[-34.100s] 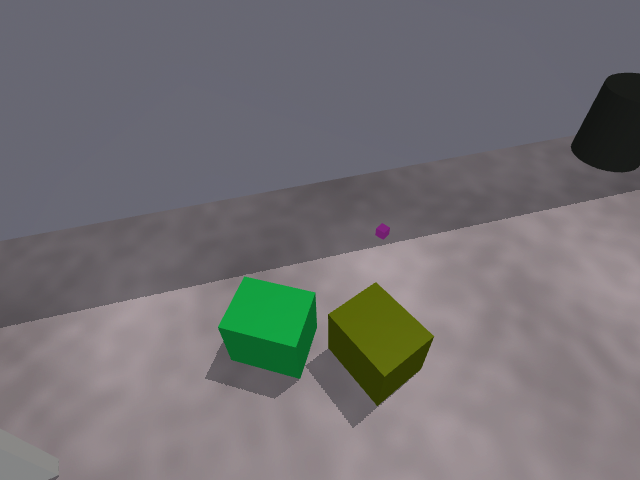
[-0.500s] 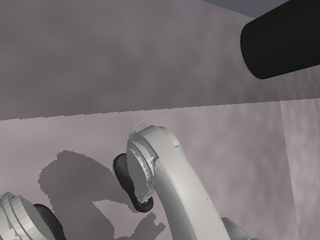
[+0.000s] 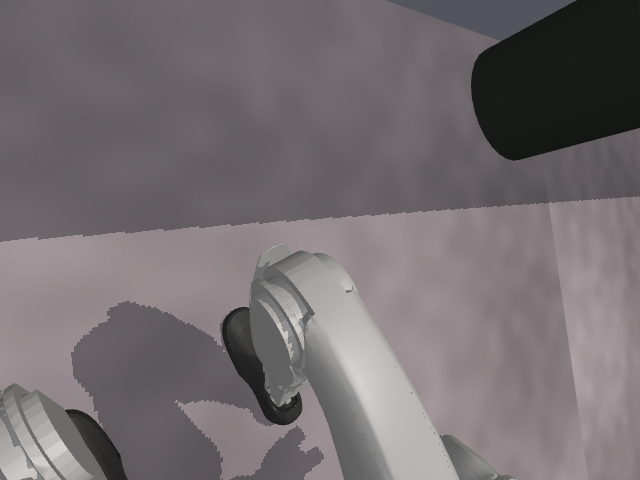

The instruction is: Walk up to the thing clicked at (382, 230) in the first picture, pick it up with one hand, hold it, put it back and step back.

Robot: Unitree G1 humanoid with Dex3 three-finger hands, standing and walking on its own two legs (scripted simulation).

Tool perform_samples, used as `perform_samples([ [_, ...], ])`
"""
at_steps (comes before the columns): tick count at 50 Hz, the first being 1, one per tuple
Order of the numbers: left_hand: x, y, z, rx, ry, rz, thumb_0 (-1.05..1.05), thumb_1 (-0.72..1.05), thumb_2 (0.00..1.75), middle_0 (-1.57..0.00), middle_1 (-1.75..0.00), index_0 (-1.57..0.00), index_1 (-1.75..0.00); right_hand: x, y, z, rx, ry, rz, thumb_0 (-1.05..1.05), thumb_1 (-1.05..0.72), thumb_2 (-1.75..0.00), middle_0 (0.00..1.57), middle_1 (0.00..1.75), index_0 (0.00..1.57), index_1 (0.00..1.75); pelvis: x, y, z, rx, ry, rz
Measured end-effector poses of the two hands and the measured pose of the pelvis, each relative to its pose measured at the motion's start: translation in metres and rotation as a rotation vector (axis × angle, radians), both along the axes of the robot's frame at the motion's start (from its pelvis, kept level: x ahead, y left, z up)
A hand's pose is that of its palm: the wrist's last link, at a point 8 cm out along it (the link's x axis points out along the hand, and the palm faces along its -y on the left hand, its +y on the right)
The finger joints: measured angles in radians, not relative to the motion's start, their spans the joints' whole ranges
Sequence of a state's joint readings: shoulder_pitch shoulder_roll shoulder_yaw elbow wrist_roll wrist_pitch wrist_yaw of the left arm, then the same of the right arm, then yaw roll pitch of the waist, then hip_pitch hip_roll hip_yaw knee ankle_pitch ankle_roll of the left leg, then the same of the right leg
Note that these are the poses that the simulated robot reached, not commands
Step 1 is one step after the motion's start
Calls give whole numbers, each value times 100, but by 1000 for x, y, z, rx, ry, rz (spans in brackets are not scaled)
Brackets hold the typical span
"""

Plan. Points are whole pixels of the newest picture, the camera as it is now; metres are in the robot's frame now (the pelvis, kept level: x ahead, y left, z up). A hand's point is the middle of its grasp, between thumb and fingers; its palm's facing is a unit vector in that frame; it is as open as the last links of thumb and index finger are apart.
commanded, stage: close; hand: left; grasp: from above
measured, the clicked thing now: out of the picture +0.49 +0.37 -0.30
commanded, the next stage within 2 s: settle in 1.48 s
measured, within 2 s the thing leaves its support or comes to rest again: leaves its support in 1.84 s
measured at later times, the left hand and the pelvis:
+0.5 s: hand out of the picture +0.49 +0.35 -0.26, palm faces -0.36 -0.23 -0.90, open 11.9 cm; pelvis +0.00 +0.00 +0.00, yaw +0 degrees
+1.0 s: hand out of the picture +0.48 +0.35 -0.26, palm faces -0.37 -0.24 -0.90, open 10.0 cm; pelvis +0.00 +0.00 +0.00, yaw +0 degrees
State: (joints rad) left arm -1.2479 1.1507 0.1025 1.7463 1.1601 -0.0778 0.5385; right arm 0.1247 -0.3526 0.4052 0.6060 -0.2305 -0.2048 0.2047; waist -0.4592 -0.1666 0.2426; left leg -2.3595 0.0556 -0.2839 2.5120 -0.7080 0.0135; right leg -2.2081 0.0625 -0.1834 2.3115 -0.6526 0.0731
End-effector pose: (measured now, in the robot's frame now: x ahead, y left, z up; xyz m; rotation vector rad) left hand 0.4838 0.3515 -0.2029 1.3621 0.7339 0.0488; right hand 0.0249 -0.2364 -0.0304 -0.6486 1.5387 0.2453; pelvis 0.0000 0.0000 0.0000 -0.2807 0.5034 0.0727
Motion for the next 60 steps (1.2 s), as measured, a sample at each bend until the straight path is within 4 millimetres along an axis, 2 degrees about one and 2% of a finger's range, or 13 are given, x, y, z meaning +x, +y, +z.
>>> perform_samples([
  [11, -4, 8, 2, 16, 9, 19, 0, -26, 77, -36, -72, -33, -76, -1, 1, -2, 2, -4, 4, 0, -90, -91, 20, 30, 20, 30, -2, 1, -1, -1, -3, 1],
  [23, 3, -2, -1, 2, -10, -10, 0, -16, 69, -41, -69, -40, -71, 0, 3, -2, 7, 3, 6, 0, -90, -90, 20, 30, 20, 30, 0, 0, 1, 0, -1, 0],
  [35, 4, 3, 2, 24, 10, 25, 0, -7, 61, -47, -64, -47, -65, -3, -3, -1, 1, 11, -7, -1, -90, -90, 20, 30, 20, 30, 0, 0, 1, 1, 7, -4],
  [50, 2, 4, 0, 6, -9, 8, 0, 12, 47, -58, -56, -60, -54, -2, 0, -3, 1, 16, -1, -1, -90, -90, 20, 30, 20, 30, -1, -1, 0, 1, 1, -3],
  [60, -1, 4, -1, 9, 9, 3, 0, 31, 36, -71, -50, -74, -47, -1, 2, -4, 7, 12, 4, -1, -90, -90, 20, 30, 20, 30, -1, 0, 0, -1, -1, -3],
])
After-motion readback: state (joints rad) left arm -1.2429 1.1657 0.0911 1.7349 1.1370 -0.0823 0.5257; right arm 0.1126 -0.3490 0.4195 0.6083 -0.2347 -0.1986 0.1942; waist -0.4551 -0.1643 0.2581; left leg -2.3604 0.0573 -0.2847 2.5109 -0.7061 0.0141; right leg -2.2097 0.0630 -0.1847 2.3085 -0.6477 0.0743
